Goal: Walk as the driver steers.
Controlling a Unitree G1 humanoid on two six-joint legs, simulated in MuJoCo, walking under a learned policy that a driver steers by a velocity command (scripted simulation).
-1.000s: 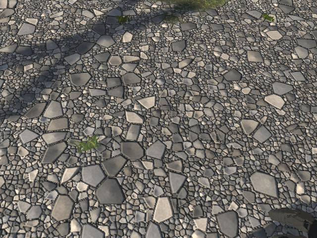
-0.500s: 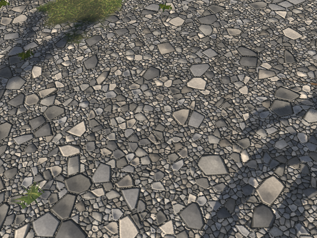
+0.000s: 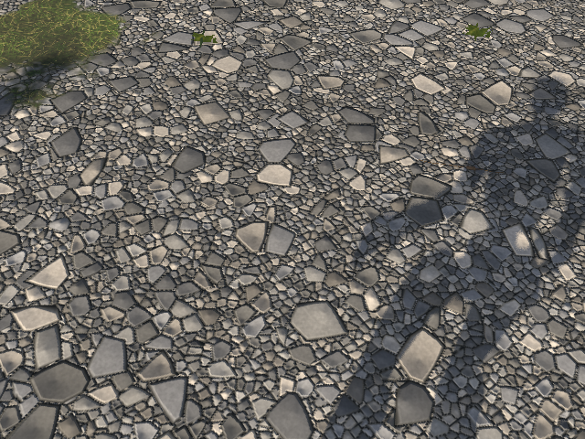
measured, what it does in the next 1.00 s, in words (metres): walks ahead, turning left: right foot, then left foot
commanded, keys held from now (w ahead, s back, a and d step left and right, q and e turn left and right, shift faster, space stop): q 0.18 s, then w+q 0.58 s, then w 0.10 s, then w+e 0.14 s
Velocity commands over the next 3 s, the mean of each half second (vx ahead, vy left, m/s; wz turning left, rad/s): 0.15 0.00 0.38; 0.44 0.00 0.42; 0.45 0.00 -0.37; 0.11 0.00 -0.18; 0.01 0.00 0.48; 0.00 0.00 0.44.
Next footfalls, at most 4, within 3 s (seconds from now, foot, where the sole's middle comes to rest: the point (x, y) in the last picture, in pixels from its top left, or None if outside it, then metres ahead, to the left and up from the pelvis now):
0.06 right None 0.02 -0.15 -0.78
0.40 left None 0.02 0.12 -0.78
0.88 right None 0.42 0.07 -0.78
1.32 left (111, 415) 0.53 0.40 -0.78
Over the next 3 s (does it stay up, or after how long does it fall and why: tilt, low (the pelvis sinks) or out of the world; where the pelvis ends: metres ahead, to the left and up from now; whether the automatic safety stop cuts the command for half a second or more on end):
stays up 0.62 0.29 0.00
